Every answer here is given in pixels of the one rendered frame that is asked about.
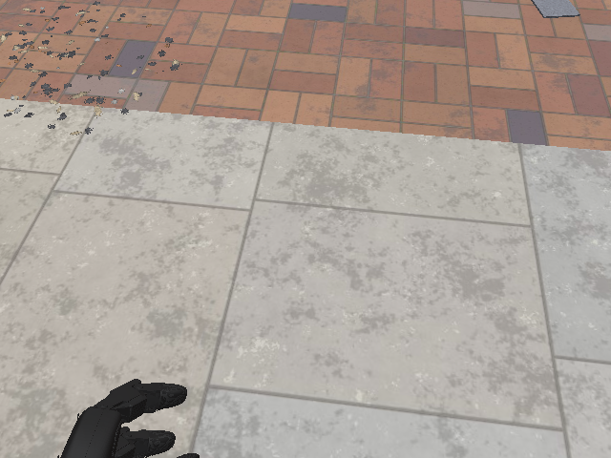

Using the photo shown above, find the left robot hand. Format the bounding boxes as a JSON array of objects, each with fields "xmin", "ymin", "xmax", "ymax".
[{"xmin": 57, "ymin": 379, "xmax": 200, "ymax": 458}]

